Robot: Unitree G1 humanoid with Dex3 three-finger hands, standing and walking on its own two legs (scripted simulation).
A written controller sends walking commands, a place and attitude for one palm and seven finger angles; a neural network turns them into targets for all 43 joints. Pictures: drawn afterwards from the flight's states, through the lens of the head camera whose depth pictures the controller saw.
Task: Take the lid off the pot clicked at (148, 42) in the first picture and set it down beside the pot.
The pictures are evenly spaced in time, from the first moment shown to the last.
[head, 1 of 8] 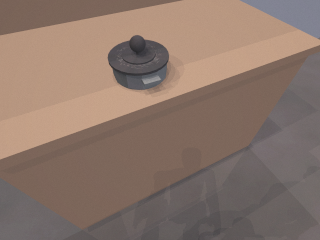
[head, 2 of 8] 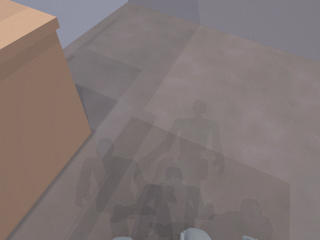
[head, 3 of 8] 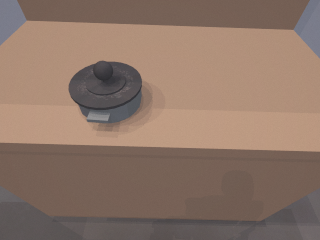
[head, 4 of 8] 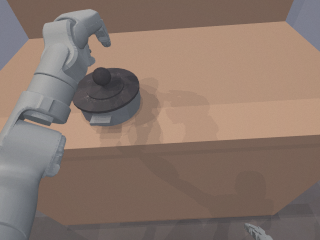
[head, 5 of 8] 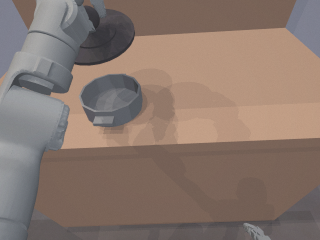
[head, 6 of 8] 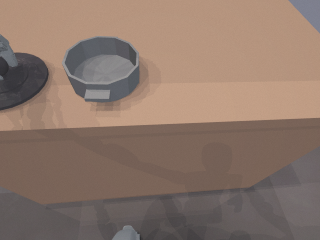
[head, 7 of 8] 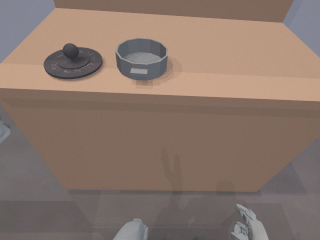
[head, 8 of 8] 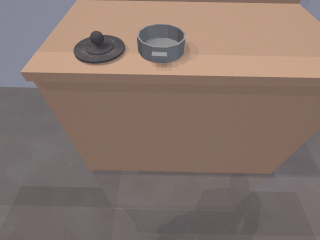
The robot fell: no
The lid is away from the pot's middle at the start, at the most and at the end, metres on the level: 0.00 0.25 0.24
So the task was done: yes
